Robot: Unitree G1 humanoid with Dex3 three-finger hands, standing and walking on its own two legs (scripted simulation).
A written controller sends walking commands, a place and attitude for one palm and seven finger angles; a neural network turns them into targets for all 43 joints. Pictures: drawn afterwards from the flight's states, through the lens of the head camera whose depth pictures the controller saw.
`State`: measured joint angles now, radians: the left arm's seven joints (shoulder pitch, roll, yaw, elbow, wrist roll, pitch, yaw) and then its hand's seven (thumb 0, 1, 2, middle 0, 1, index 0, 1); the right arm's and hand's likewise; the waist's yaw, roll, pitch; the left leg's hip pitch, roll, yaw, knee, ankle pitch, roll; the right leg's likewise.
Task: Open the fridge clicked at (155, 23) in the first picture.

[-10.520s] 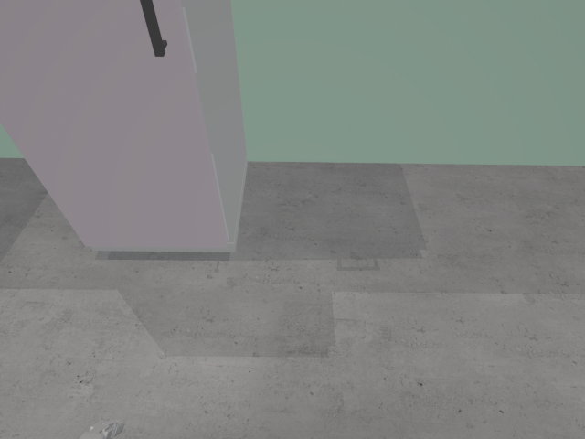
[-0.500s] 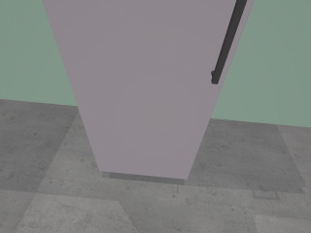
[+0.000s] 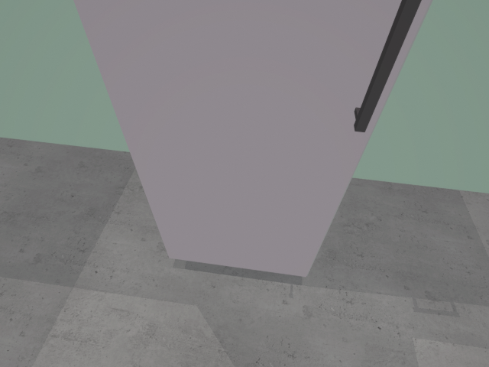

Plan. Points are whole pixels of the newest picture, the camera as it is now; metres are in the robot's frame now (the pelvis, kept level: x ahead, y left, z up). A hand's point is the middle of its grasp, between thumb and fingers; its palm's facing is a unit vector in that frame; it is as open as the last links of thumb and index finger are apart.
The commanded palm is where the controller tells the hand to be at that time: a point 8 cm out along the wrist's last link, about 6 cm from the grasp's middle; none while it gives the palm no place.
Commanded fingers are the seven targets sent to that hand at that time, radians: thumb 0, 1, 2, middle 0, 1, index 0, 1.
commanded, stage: look again from close up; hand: right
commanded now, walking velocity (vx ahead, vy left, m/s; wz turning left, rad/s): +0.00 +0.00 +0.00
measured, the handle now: (387, 48) +0.54 -0.18 +0.26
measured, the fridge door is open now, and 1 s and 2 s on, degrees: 0 0 0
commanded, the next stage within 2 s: shuffle to correct the standing spot in 0.92 s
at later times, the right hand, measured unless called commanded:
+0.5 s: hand out of the picture +0.03 -0.15 -0.17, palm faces +0.04 +0.98 -0.21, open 7.4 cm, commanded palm none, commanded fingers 0.00 -0.90 -0.90 0.20 0.30 0.20 0.30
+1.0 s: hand out of the picture +0.02 -0.14 -0.17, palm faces +0.05 +0.98 -0.20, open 7.4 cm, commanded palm none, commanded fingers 0.00 -0.90 -0.90 0.20 0.30 0.20 0.30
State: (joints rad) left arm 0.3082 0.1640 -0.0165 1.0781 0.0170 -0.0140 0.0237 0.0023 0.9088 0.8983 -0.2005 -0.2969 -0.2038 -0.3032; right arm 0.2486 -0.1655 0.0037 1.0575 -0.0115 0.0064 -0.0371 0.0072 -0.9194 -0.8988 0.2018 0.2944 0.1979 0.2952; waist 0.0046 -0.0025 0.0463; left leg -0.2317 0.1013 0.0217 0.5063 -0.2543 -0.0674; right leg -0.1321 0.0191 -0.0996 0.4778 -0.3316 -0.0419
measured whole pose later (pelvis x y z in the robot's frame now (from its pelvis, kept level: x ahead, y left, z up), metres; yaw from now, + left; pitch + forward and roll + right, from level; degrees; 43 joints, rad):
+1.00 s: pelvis +0.01 +0.04 +0.00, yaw -1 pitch -1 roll +0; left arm 0.26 0.16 -0.01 1.12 0.02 -0.02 0.03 0.00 0.91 0.90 -0.20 -0.30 -0.20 -0.30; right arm 0.25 -0.18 0.00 1.08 -0.01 -0.01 -0.03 0.01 -0.91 -0.90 0.20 0.29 0.20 0.30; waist -0.01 0.01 0.04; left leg -0.20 0.05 0.07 0.46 -0.25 -0.02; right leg -0.11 -0.04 -0.06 0.44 -0.31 0.01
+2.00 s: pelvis +0.13 +0.00 +0.00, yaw -3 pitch +0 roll +0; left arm 0.15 0.15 0.03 0.99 0.03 0.00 0.04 0.01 0.93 0.90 -0.20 -0.30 -0.20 -0.30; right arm 0.21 -0.17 -0.04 0.99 -0.01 0.04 -0.04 0.01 -0.92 -0.90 0.20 0.29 0.20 0.29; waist -0.02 0.02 0.08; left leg -0.29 0.03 0.05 0.75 -0.48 -0.01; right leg -0.26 -0.02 -0.10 0.50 -0.25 -0.04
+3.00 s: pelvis +0.10 +0.03 +0.01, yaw -1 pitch -1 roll +0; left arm 0.30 0.14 -0.02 1.12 0.01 -0.02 0.03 0.00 0.91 0.90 -0.20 -0.30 -0.20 -0.30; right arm 0.30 -0.15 0.02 1.11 -0.01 -0.02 -0.03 0.01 -0.91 -0.90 0.20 0.29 0.20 0.30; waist 0.00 0.00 0.02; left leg -0.18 -0.02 0.03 0.45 -0.27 0.04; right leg -0.20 0.00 -0.07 0.44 -0.22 -0.02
